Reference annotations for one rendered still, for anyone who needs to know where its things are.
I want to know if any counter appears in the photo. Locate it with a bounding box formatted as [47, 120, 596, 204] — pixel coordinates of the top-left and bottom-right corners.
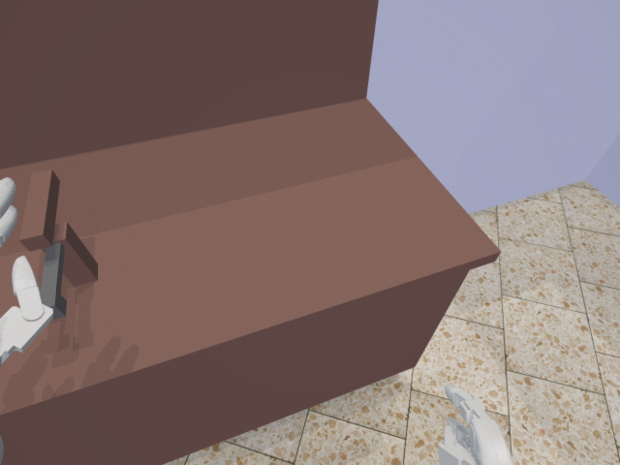
[0, 0, 501, 465]

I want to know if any right robot hand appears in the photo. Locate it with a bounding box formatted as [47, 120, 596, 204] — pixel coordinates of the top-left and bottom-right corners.
[439, 384, 513, 465]

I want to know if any left robot hand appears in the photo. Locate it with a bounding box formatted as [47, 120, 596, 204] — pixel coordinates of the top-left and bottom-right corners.
[0, 177, 53, 368]

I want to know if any tap lever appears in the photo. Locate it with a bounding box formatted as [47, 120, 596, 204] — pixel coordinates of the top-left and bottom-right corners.
[41, 242, 67, 320]

